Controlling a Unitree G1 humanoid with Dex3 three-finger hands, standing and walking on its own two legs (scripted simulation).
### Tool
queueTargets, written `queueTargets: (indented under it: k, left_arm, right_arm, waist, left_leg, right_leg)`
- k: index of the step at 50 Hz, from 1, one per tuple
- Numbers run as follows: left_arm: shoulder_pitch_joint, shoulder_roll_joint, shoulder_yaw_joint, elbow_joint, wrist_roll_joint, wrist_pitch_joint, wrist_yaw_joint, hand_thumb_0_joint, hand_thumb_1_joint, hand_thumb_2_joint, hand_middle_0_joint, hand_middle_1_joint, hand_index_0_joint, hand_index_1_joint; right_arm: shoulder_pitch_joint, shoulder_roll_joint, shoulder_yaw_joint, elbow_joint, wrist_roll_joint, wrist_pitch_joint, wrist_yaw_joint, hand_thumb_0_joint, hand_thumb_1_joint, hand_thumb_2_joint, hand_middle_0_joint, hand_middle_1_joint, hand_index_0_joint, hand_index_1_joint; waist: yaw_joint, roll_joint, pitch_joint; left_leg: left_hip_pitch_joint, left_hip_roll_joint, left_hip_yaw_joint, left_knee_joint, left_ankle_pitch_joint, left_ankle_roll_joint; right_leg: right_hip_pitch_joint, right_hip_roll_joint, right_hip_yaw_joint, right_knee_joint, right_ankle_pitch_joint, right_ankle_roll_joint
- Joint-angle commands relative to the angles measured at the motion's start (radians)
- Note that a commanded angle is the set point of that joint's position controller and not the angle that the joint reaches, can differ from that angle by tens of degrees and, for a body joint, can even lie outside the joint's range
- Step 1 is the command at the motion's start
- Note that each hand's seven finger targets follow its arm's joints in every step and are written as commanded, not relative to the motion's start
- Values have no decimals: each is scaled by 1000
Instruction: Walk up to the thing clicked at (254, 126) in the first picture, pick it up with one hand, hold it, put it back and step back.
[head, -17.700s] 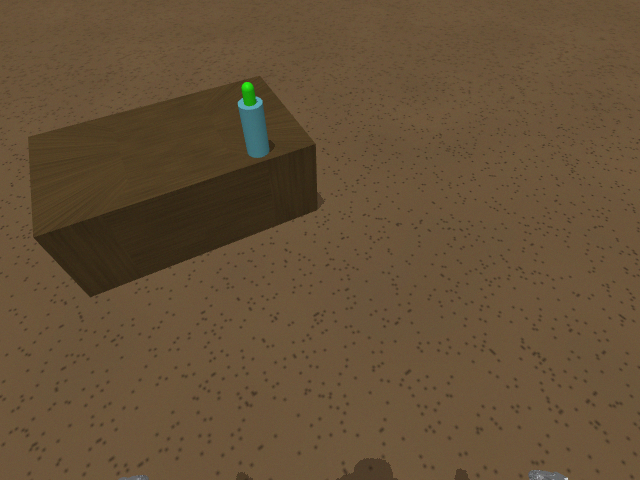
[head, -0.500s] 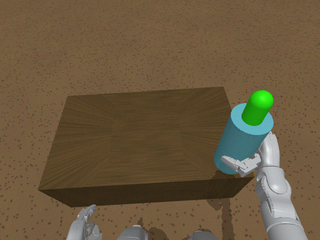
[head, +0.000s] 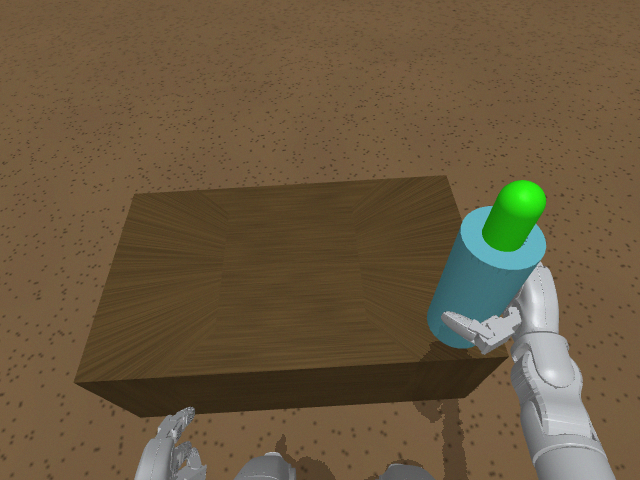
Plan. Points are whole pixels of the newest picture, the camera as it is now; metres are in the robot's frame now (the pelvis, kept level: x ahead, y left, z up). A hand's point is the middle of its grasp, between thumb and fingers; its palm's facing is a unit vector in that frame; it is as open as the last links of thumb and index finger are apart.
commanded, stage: hold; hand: right
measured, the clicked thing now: (484, 269) +0.32 -0.16 +0.09
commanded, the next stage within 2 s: crouch in 0.86 s
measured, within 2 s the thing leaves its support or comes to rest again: neither
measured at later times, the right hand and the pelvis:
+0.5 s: hand (477, 301) +0.31 -0.17 +0.04, palm faces +0.09 +1.00 -0.01, open 11.2 cm; pelvis -0.01 +0.00 +0.00, yaw +0 degrees
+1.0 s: hand (473, 301) +0.31 -0.17 +0.03, palm faces +0.09 +1.00 -0.02, open 11.2 cm; pelvis -0.01 +0.00 +0.00, yaw +0 degrees
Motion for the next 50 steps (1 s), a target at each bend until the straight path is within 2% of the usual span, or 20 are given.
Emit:
queueTargets:
  k: [1, 2, 5, 6, 9, 14, 16, 18, 20, 25, 28, 32, 33, 38, 39, 44, 46, 48, 49, 50]
  left_arm:
    - [-20, 134, 52, -117, 1, -44, 13, 0, 880, 918, -209, -312, -205, -317]
    - [-11, 157, 68, -119, 1, -43, 14, 0, 883, 917, -208, -310, -203, -315]
    - [-34, 118, 43, -122, 1, -46, 10, 0, 883, 916, -208, -311, -204, -315]
    - [-34, 131, 51, -122, 1, -45, 11, 0, 882, 916, -209, -311, -205, -315]
    - [-39, 123, 45, -121, 2, -49, 9, 0, 880, 919, -208, -309, -202, -315]
    - [-23, 127, 50, -128, 4, -50, 14, 0, 881, 918, -207, -309, -202, -314]
    - [-24, 151, 67, -112, 6, -50, 11, 0, 883, 915, -207, -311, -204, -314]
    - [-24, 127, 48, -123, 4, -49, 8, 0, 881, 918, -208, -310, -203, -315]
    - [-29, 139, 55, -121, 3, -49, 10, 0, 880, 918, -209, -311, -205, -316]
    - [-25, 129, 48, -118, 2, -55, 13, 0, 883, 918, -207, -310, -203, -314]
    - [-23, 140, 57, -110, 4, -56, 14, 0, 881, 919, -208, -309, -202, -316]
    - [-40, 129, 47, -123, 2, -58, 12, 0, 878, 918, -208, -309, -201, -316]
    - [-41, 135, 49, -123, 2, -59, 11, 0, 882, 916, -208, -310, -203, -315]
    - [-44, 124, 42, -120, 3, -60, 9, 0, 886, 914, -207, -309, -204, -313]
    - [-38, 122, 41, -116, 3, -63, 10, 0, 883, 917, -208, -310, -204, -315]
    - [-24, 137, 50, -115, 6, -62, 12, 0, 881, 920, -210, -311, -204, -318]
    - [-10, 148, 61, -114, 7, -56, 14, 0, 881, 919, -208, -310, -202, -317]
    - [-15, 137, 54, -114, 6, -56, 16, 0, 908, 894, -196, -304, -215, -285]
    - [-29, 121, 41, -123, 5, -57, 15, 0, 886, 920, -205, -308, -204, -309]
    - [-18, 153, 65, -110, 4, -55, 16, 0, 888, 913, -201, -303, -202, -302]
  right_arm:
    - [-367, -116, -56, -368, 38, -132, 5, 0, -14, -1344, 1270, 1469, 1327, 1469]
    - [-355, -139, -81, -360, 35, -129, 5, 0, -3, -1332, 1262, 1459, 1318, 1459]
    - [-419, -105, -54, -365, 40, -133, 3, 0, 4, -1327, 1256, 1453, 1313, 1453]
    - [-401, -135, -95, -329, 38, -131, -5, 0, 6, -1335, 1256, 1458, 1314, 1458]
    - [-401, -118, -77, -353, 38, -141, -6, 0, -44, -1330, 1277, 1458, 1328, 1458]
    - [-362, -130, -67, -410, 28, -146, -7, 0, 10, -1330, 1255, 1456, 1313, 1456]
    - [-345, -114, -63, -334, 29, -141, -7, 0, -5, -1337, 1267, 1464, 1323, 1465]
    - [-446, -139, -81, -405, 35, -161, -11, 0, 5, -1339, 1265, 1465, 1322, 1465]
    - [-370, -140, -96, -356, 36, -154, -14, 0, -5, -1346, 1274, 1473, 1331, 1473]
    - [-384, -112, -54, -376, 34, -149, -11, 0, 7, -1348, 1265, 1472, 1324, 1472]
    - [-411, -112, -50, -357, 30, -150, -7, 0, 0, -1332, 1261, 1457, 1317, 1457]
    - [-364, -106, -41, -373, 32, -144, -1, 0, 0, -1303, 1248, 1432, 1300, 1432]
    - [-338, -120, -63, -359, 32, -140, -4, 0, -1, -1311, 1252, 1439, 1305, 1439]
    - [-392, -111, -65, -370, 43, -151, -10, 0, -18, -1323, 1266, 1452, 1319, 1452]
    - [-389, -134, -96, -364, 42, -152, -14, 0, -9, -1333, 1268, 1461, 1323, 1461]
    - [-366, -145, -85, -394, 31, -168, -8, 0, -10, -1320, 1255, 1445, 1309, 1445]
    - [-350, -121, -59, -389, 30, -166, -1, 0, -11, -1319, 1255, 1445, 1309, 1445]
    - [-391, -113, -49, -402, 34, -164, 3, 0, 74, -1382, 1244, 1491, 1315, 1491]
    - [-397, -122, -54, -428, 37, -162, -1, 0, -3, -1325, 1246, 1445, 1302, 1445]
    - [-328, -118, -69, -338, 35, -148, -2, 0, 13, -1373, 1265, 1490, 1330, 1491]
  waist:
    - [1, -62, -324]
    - [3, -62, -352]
    - [15, -36, -289]
    - [9, -40, -277]
    - [4, -38, -287]
    - [-4, -75, -375]
    - [7, -56, -297]
    - [4, -82, -336]
    - [-2, -64, -303]
    - [11, -51, -324]
    - [20, -51, -315]
    - [3, -66, -307]
    - [-4, -60, -307]
    - [11, -32, -282]
    - [2, -44, -306]
    - [-7, -85, -369]
    - [9, -73, -394]
    - [19, -70, -385]
    - [8, -87, -366]
    - [15, -47, -346]
  left_leg:
    - [204, -23, 4, -67, 284, 34]
    - [210, -22, 1, -68, 296, 36]
    - [173, -24, 3, -76, 238, 28]
    - [172, -23, -1, -82, 216, 30]
    - [166, -23, 1, -80, 187, 28]
    - [205, -22, -2, -62, 277, 33]
    - [165, -25, 4, -64, 223, 31]
    - [156, -28, 5, -59, 205, 35]
    - [158, -27, 5, -68, 183, 33]
    - [167, -23, -2, -59, 242, 31]
    - [133, -26, 5, -60, 193, 31]
    - [149, -24, 6, -72, 163, 31]
    - [161, -25, 7, -74, 158, 32]
    - [143, -24, 2, -69, 173, 27]
    - [146, -24, 1, -63, 182, 30]
    - [165, -22, -3, -30, 256, 35]
    - [172, -22, -2, -25, 295, 35]
    - [164, -20, -5, -32, 287, 33]
    - [174, -19, -7, -44, 266, 32]
    - [168, -20, -5, -47, 253, 31]
  right_leg:
    - [97, 11, 5, -135, 357, 10]
    - [110, 13, 5, -132, 366, 8]
    - [61, 12, 4, -137, 285, 0]
    - [48, 14, 1, -139, 255, -1]
    - [54, 15, 3, -146, 222, -3]
    - [101, 16, 1, -124, 331, 5]
    - [59, 12, 8, -135, 280, 5]
    - [72, 5, 14, -141, 270, 10]
    - [58, 8, 15, -144, 241, 7]
    - [71, 14, 5, -124, 290, 3]
    - [61, 8, 13, -136, 246, 3]
    - [56, 13, 10, -148, 204, 2]
    - [55, 14, 10, -150, 199, 2]
    - [34, 15, 5, -134, 207, -3]
    - [45, 13, 7, -131, 224, 0]
    - [83, 13, 8, -110, 327, 10]
    - [100, 14, 8, -100, 372, 9]
    - [91, 14, 6, -98, 344, 6]
    - [79, 18, 2, -103, 314, 3]
    - [65, 18, 3, -106, 293, 1]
